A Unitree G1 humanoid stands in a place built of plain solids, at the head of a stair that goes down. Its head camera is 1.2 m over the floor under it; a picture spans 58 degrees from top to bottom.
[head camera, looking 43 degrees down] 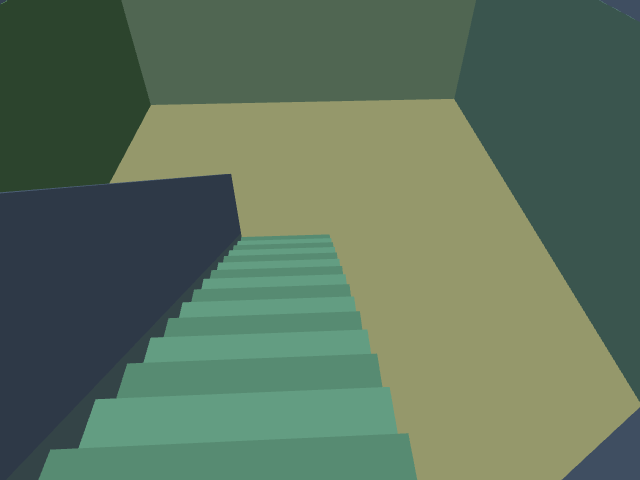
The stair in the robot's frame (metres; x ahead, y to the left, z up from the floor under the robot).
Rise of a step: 0.16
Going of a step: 0.24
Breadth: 1.10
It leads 3 degrees to the left of straight ahead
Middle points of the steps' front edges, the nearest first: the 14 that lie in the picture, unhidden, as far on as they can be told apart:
0.55 0.27 -0.16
0.80 0.28 -0.32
1.04 0.29 -0.48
1.28 0.31 -0.64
1.53 0.32 -0.80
1.77 0.33 -0.97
2.01 0.34 -1.13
2.26 0.35 -1.29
2.50 0.36 -1.45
2.74 0.37 -1.61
2.99 0.38 -1.77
3.23 0.39 -1.93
3.47 0.40 -2.09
3.72 0.41 -2.26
